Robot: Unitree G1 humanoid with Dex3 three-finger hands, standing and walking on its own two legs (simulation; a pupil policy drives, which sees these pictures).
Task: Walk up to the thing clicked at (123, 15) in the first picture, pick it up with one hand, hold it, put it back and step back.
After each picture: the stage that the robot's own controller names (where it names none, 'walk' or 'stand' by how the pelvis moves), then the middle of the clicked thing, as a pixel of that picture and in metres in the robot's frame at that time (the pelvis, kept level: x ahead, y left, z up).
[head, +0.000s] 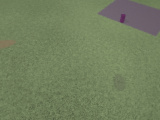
stand; (122, 18) +2.05 -0.62 -0.72
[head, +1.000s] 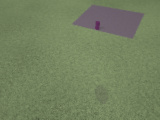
walk; (97, 25) +1.98 -0.09 -0.69
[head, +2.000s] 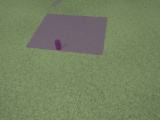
walk; (58, 45) +1.38 +0.36 -0.72
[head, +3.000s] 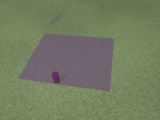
walk; (56, 77) +0.94 +0.34 -0.72
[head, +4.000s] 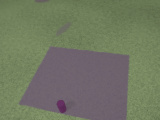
walk; (61, 106) +0.61 +0.26 -0.71
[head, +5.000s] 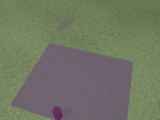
stand; (57, 113) +0.50 +0.22 -0.70
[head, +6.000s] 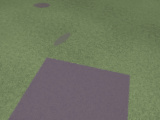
stand; out of the picture +0.45 +0.20 -0.72
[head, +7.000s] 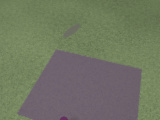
stand; out of the picture +0.44 +0.17 -0.71
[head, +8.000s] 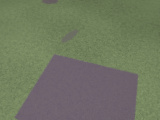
stand; out of the picture +0.45 +0.17 -0.72
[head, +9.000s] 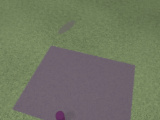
stand; (60, 117) +0.47 +0.18 -0.71
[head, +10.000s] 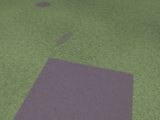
stand; out of the picture +0.43 +0.19 -0.72
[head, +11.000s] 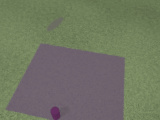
stand; (55, 113) +0.49 +0.20 -0.71
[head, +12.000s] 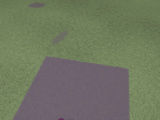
stand; out of the picture +0.49 +0.18 -0.73
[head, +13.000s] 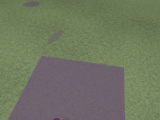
stand; out of the picture +0.48 +0.20 -0.73
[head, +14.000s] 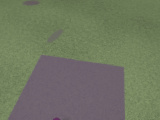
stand; out of the picture +0.48 +0.20 -0.73
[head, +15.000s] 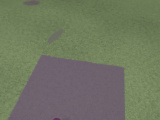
stand; out of the picture +0.48 +0.19 -0.73
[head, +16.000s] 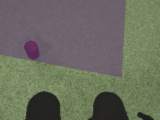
go down; (32, 50) +0.55 +0.22 -0.39
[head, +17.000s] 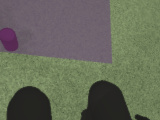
go down; (9, 40) +0.55 +0.26 -0.30
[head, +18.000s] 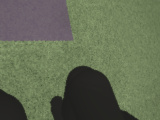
close in; out of the picture +0.52 +0.31 -0.23
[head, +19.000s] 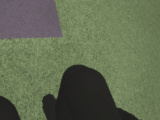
close; out of the picture +0.52 +0.33 -0.24
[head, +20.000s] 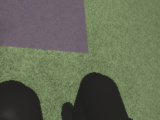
lift; out of the picture +0.45 +0.27 -0.29
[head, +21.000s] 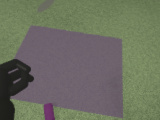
close; (49, 112) +0.43 +0.20 -0.61
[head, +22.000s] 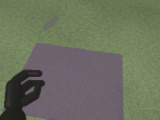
hold; out of the picture +0.39 +0.23 -0.69
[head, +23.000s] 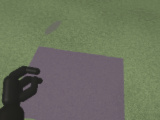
crouch; out of the picture +0.40 +0.25 -0.70
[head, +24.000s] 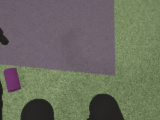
crouch; (12, 79) +0.43 +0.30 -0.44
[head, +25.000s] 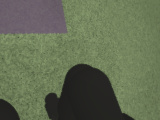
lower; out of the picture +0.38 +0.38 -0.26
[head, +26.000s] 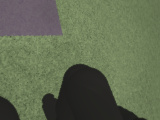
lower; out of the picture +0.38 +0.39 -0.26
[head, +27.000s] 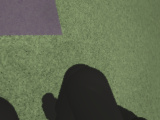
lower; out of the picture +0.38 +0.39 -0.26
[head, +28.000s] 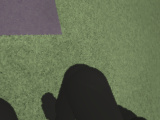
lower; out of the picture +0.37 +0.39 -0.27
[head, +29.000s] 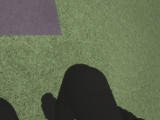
loosen; out of the picture +0.37 +0.40 -0.27
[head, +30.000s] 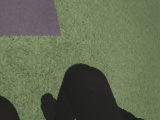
withdraw; out of the picture +0.37 +0.40 -0.27
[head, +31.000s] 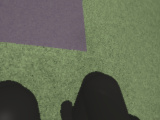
stand; out of the picture +0.40 +0.38 -0.28
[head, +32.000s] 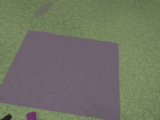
stand; out of the picture +0.39 +0.30 -0.64
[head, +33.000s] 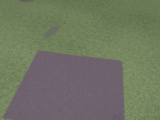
stand; out of the picture +0.38 +0.31 -0.69
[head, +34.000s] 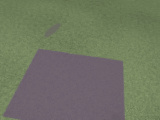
stand; out of the picture +0.38 +0.30 -0.69
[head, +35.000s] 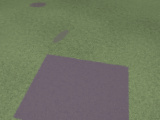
stand; out of the picture +0.40 +0.30 -0.75
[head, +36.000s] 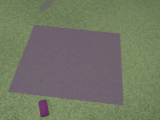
walk; (43, 108) +0.45 +0.28 -0.72
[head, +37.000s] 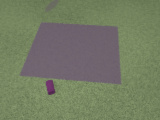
walk; (50, 87) +0.70 +0.31 -0.73
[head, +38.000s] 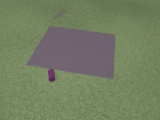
stand; (51, 75) +0.99 +0.32 -0.73
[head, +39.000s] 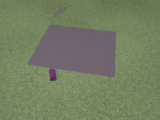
stand; (52, 74) +0.98 +0.30 -0.75
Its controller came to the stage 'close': yes
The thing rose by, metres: 0.01
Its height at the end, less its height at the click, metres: -0.02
